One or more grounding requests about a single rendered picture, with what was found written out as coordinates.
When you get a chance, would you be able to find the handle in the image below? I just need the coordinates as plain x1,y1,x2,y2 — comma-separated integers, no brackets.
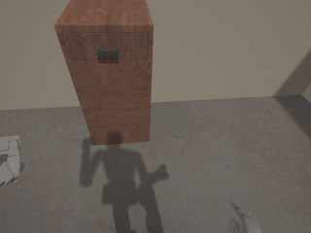
96,47,120,56

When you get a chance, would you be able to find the drawer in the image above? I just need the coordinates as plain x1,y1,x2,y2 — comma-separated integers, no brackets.
62,32,149,61

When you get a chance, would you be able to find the cabinet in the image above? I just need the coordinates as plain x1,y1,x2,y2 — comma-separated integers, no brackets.
54,0,154,146

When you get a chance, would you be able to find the left robot hand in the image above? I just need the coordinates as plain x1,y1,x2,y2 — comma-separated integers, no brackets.
0,135,24,186

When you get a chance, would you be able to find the right robot hand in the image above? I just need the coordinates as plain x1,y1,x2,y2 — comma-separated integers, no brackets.
225,200,261,233

